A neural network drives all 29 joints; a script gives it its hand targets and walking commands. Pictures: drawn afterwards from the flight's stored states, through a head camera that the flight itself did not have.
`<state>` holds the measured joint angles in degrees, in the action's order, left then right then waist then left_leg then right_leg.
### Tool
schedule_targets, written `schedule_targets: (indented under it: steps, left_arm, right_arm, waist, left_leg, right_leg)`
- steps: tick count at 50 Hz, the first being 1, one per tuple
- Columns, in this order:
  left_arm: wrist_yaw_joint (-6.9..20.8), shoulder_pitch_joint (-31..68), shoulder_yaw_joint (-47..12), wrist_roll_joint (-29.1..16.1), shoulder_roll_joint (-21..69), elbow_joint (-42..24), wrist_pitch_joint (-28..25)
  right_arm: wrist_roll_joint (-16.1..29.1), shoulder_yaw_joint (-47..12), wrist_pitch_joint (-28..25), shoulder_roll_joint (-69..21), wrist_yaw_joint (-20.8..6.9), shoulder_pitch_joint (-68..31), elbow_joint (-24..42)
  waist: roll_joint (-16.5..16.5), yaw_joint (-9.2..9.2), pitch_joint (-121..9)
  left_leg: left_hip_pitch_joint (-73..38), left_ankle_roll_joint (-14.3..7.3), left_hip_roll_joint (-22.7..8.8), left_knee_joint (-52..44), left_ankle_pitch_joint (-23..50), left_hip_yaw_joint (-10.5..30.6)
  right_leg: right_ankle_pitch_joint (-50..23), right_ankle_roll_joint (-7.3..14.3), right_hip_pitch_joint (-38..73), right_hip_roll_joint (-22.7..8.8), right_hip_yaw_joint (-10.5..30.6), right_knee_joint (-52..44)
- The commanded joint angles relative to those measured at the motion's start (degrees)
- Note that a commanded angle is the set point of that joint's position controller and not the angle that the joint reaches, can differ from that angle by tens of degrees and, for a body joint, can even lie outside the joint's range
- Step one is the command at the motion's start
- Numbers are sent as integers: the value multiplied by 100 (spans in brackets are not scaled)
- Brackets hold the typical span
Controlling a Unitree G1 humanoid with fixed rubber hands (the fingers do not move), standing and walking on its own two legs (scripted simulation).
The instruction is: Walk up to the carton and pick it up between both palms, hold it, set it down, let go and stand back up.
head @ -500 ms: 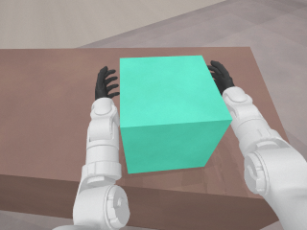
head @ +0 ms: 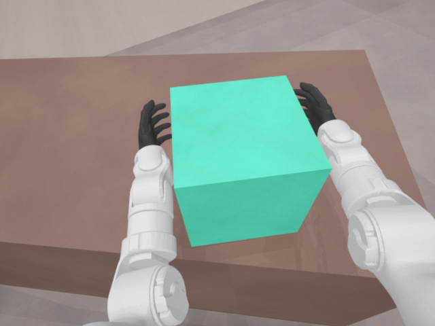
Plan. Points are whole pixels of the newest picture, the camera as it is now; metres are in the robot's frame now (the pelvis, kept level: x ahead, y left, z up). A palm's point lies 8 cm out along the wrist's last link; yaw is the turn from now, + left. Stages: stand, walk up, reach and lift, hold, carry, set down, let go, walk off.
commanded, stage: set down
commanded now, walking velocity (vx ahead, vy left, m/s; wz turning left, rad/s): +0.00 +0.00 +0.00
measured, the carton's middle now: (237, 163) +0.41 +0.06 +0.05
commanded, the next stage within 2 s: none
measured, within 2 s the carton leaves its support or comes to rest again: rests again in 0.06 s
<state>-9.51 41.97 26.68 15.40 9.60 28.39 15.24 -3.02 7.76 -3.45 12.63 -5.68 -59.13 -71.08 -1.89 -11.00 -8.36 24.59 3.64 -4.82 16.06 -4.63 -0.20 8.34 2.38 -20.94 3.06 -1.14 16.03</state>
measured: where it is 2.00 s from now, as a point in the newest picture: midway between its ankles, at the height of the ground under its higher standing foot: outside the picture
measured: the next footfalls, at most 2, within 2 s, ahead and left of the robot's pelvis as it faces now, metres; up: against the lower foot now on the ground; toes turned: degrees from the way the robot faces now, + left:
none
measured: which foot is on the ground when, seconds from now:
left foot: down 0.00-1.00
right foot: down 0.00-1.00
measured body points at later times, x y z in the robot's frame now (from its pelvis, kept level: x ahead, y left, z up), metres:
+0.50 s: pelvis +0.00 +0.00 +0.00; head +0.04 -0.01 +0.45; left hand +0.38 +0.22 +0.11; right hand +0.48 -0.08 +0.11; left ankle +0.02 +0.16 -0.75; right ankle -0.02 -0.09 -0.75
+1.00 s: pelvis +0.00 +0.00 +0.00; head +0.04 +0.00 +0.45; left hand +0.38 +0.23 +0.11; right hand +0.48 -0.08 +0.11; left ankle +0.02 +0.16 -0.75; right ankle -0.02 -0.09 -0.75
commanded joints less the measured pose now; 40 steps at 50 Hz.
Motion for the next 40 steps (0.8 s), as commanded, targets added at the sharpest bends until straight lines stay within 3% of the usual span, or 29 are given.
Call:
schedule_targets:
  steps: [1,2,4,5,7,9,10,11,12,14,15,16,18,19,22,23,24,25,26,27,29,30,32,35,36,38,40]
  left_arm:
    - [249,3164,-1805,-117,2398,-411,-200]
    - [225,3160,-1835,-127,2361,-258,-226]
    - [123,3276,-2033,-174,2510,-406,-342]
    - [95,3195,-1860,-127,2516,-368,-341]
    - [82,3183,-1737,-20,2361,-163,-322]
    - [90,3130,-1781,-89,2378,-77,-329]
    - [79,3174,-1698,-45,2363,-38,-386]
    - [96,3223,-1619,-73,2390,-83,-420]
    - [95,3215,-1783,-110,2386,-56,-425]
    - [112,3143,-1547,54,2291,-10,-466]
    - [120,2970,-1493,115,2249,178,-446]
    - [109,3168,-1520,113,2286,4,-489]
    - [101,3165,-1404,152,2210,201,-515]
    - [114,3050,-1483,141,2296,288,-513]
    - [92,2963,-1383,173,2323,127,-605]
    - [100,2971,-1512,206,2404,68,-616]
    - [138,2887,-1354,240,2305,226,-600]
    - [128,2955,-1445,235,2328,228,-611]
    - [128,2911,-1405,265,2348,135,-606]
    - [137,2812,-1418,272,2283,223,-625]
    - [144,2799,-1433,239,2310,116,-624]
    - [185,2617,-1521,221,2445,261,-656]
    - [191,2700,-1453,343,2401,225,-662]
    - [226,2370,-1291,437,2222,389,-650]
    - [233,2477,-1317,415,2298,355,-657]
    - [245,2460,-1332,414,2335,166,-751]
    - [221,2520,-1442,419,2475,41,-732]
  right_arm:
    - [-35,-394,-415,-2425,-391,-3562,981]
    - [-107,-237,-418,-2322,-432,-3473,764]
    - [-98,-254,-560,-2390,-470,-3617,1046]
    - [-78,-286,-524,-2381,-485,-3610,1025]
    - [-120,-274,-482,-2404,-467,-3553,860]
    - [-246,-12,-459,-2221,-486,-3469,744]
    - [-355,185,-461,-2181,-515,-3309,546]
    - [-372,123,-502,-2336,-518,-3626,808]
    - [-513,252,-522,-2220,-515,-3421,669]
    - [-440,158,-464,-2359,-569,-3375,552]
    - [-555,194,-443,-2384,-573,-3245,594]
    - [-557,275,-512,-2316,-577,-3397,701]
    - [-605,310,-517,-2519,-577,-3366,599]
    - [-658,450,-487,-2404,-583,-3250,510]
    - [-726,454,-534,-2392,-596,-3121,423]
    - [-700,462,-557,-2468,-598,-3007,508]
    - [-754,463,-553,-2366,-606,-3144,514]
    - [-761,534,-559,-2322,-612,-3141,472]
    - [-751,497,-570,-2412,-615,-3192,435]
    - [-902,692,-594,-2350,-561,-3061,455]
    - [-723,490,-592,-2410,-615,-2879,364]
    - [-767,483,-673,-2425,-609,-2844,576]
    - [-888,731,-668,-2396,-593,-2807,330]
    - [-837,551,-640,-2373,-628,-2684,450]
    - [-865,628,-643,-2448,-612,-2607,335]
    - [-828,595,-689,-2457,-630,-2545,413]
    - [-867,616,-720,-2510,-663,-2565,565]
  waist:
    - [597,37,-3291]
    - [531,81,-3243]
    - [384,36,-3820]
    - [550,-109,-3694]
    - [460,-78,-3319]
    - [580,49,-3105]
    - [460,88,-3190]
    - [713,-39,-3272]
    - [655,115,-3226]
    - [594,-70,-3200]
    - [608,-102,-3133]
    - [569,-13,-3237]
    - [594,-145,-3063]
    - [580,7,-2882]
    - [663,-36,-2978]
    - [567,51,-3145]
    - [628,-72,-2997]
    - [508,22,-3018]
    - [602,-48,-2884]
    - [621,90,-2920]
    - [581,-23,-2821]
    - [700,100,-2890]
    - [404,163,-2862]
    - [630,-16,-2312]
    - [500,43,-2404]
    - [555,89,-2527]
    - [384,55,-2722]
  left_leg:
    - [-2208,-100,391,504,2606,-532]
    - [-2283,-105,345,513,2514,-497]
    - [-2383,-54,359,657,2785,-528]
    - [-2391,-91,320,636,2752,-536]
    - [-2259,-136,357,558,2511,-526]
    - [-2321,-130,325,438,2259,-535]
    - [-2208,-141,346,396,2230,-550]
    - [-2208,-177,363,415,2195,-591]
    - [-2279,-151,324,417,2282,-546]
    - [-2255,-176,328,471,2469,-593]
    - [-2150,-187,336,386,2170,-630]
    - [-2037,-188,366,325,1955,-637]
    - [-1864,-214,353,305,1884,-684]
    - [-2024,-203,349,270,1835,-634]
    - [-2059,-190,318,373,2158,-634]
    - [-2028,-129,354,416,2181,-617]
    - [-2126,-182,332,365,2209,-660]
    - [-2110,-150,344,462,2214,-645]
    - [-2155,-137,352,400,2198,-679]
    - [-2128,-185,341,384,2138,-680]
    - [-2010,-178,327,416,2191,-669]
    - [-2027,-149,348,455,2287,-620]
    - [-2191,-111,330,508,2420,-608]
    - [-1991,-173,357,457,2129,-655]
    - [-1778,-178,378,430,1976,-678]
    - [-1960,-155,356,435,2118,-674]
    - [-2067,-102,342,467,2177,-632]
  right_leg:
    - [-2292,-291,1046,47,-402,171]
    - [-1924,-202,892,41,-366,89]
    - [-1939,-185,707,68,-394,74]
    - [-1875,-148,692,110,-387,96]
    - [-1681,-194,722,31,-330,14]
    - [-1188,-148,585,65,-401,-106]
    - [-1042,-152,669,26,-408,-120]
    - [-1035,-176,658,60,-378,-124]
    - [-1123,-168,525,35,-424,-145]
    - [-1150,-145,571,47,-393,-94]
    - [-1035,-162,708,-16,-355,-152]
    - [-980,-176,734,-21,-365,-107]
    - [-918,-211,875,-33,-336,-93]
    - [-865,-196,639,-26,-372,-124]
    - [-1102,-177,748,9,-360,-85]
    - [-1222,-178,810,6,-389,-61]
    - [-1166,-208,717,-17,-407,-108]
    - [-943,-149,598,5,-412,-112]
    - [-870,-139,728,63,-443,-111]
    - [-1062,-181,714,-5,-447,-137]
    - [-1180,-178,772,11,-411,-35]
    - [-1484,-203,851,15,-443,-5]
    - [-1221,-154,676,-20,-443,-61]
    - [-1241,-190,748,-33,-387,-54]
    - [-1319,-225,905,-92,-350,2]
    - [-1259,-211,849,-6,-413,30]
    - [-1100,-160,712,-24,-471,31]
